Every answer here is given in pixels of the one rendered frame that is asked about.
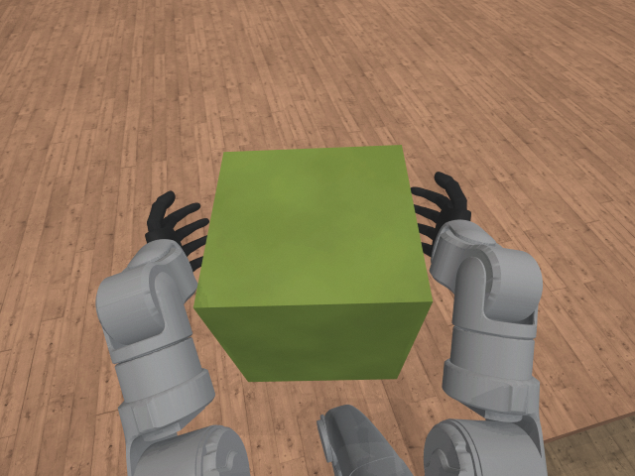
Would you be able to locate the left robot forearm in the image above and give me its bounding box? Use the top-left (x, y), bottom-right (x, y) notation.
top-left (95, 239), bottom-right (215, 476)

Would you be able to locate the carton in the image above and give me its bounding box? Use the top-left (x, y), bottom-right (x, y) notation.
top-left (193, 145), bottom-right (433, 382)

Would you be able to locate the right robot thigh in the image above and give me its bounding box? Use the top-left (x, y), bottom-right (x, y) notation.
top-left (317, 405), bottom-right (414, 476)

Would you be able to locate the right robot hand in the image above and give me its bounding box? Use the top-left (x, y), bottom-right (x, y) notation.
top-left (411, 172), bottom-right (471, 257)

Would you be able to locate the right robot forearm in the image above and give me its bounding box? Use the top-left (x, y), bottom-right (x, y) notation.
top-left (430, 220), bottom-right (548, 476)

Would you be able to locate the robot left upper arm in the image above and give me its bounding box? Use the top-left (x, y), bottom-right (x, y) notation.
top-left (134, 425), bottom-right (251, 476)

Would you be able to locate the robot right upper arm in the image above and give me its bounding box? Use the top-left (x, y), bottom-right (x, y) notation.
top-left (424, 418), bottom-right (547, 476)

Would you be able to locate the left robot hand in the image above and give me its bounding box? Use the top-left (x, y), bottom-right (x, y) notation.
top-left (145, 190), bottom-right (209, 272)

